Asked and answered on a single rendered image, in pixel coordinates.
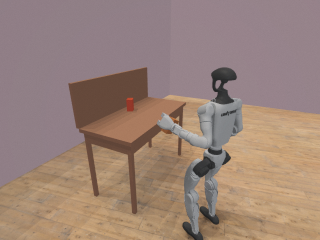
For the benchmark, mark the robot left upper arm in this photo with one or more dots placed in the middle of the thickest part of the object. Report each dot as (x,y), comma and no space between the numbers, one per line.
(205,113)

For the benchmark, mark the robot foot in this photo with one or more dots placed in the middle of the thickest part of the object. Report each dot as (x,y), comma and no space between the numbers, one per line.
(188,228)
(214,219)

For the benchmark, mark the robot right foot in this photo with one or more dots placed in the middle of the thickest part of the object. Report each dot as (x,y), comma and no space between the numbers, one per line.
(214,219)

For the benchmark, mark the robot left forearm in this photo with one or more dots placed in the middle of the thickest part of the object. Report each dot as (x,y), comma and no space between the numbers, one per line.
(193,139)

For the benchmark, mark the sponge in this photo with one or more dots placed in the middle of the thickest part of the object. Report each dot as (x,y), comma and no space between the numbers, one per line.
(168,131)

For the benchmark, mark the left robot hand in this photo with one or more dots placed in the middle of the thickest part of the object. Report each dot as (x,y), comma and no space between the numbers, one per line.
(166,122)

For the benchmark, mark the table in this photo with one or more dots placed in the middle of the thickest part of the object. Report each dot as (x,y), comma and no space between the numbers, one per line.
(100,112)

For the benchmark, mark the robot right upper arm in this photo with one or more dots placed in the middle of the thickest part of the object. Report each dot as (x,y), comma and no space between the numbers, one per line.
(238,124)

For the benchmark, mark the robot left foot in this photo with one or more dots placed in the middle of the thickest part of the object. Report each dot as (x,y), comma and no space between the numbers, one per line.
(188,228)

